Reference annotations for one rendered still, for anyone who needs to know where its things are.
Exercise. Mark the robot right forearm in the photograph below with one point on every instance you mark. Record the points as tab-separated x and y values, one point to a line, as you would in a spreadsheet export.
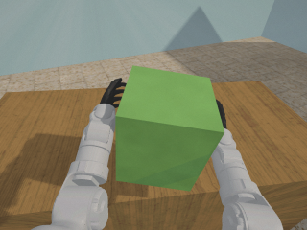
232	174

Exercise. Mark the robot left forearm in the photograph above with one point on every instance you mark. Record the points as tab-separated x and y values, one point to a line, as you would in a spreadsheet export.
90	166

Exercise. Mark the right robot hand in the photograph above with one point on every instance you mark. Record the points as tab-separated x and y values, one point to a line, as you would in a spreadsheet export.
222	114

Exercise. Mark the left robot hand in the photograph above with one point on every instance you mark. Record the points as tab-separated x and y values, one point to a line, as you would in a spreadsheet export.
108	97

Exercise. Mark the pedestal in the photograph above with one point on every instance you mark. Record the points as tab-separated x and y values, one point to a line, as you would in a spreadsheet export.
40	135

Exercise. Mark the carton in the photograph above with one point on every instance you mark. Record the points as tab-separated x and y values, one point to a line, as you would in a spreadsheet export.
167	126

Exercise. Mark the robot left upper arm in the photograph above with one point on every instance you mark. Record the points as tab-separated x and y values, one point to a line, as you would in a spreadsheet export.
79	208

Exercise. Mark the robot right upper arm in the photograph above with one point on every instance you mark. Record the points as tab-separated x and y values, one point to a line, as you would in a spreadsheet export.
249	216

